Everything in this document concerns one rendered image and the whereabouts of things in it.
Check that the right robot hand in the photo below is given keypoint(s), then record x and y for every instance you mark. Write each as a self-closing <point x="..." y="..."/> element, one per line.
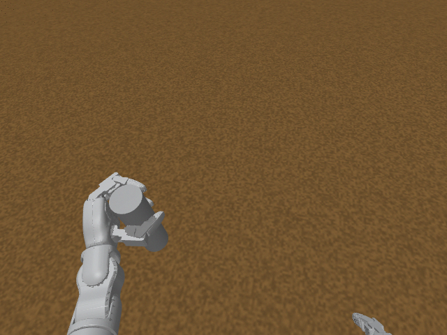
<point x="368" y="325"/>

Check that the left robot hand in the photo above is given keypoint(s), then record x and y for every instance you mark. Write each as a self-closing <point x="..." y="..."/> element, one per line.
<point x="101" y="225"/>

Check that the can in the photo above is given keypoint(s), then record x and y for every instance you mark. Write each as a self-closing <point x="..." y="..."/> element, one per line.
<point x="132" y="208"/>

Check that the left robot arm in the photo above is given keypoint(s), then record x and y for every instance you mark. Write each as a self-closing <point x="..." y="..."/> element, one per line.
<point x="99" y="281"/>

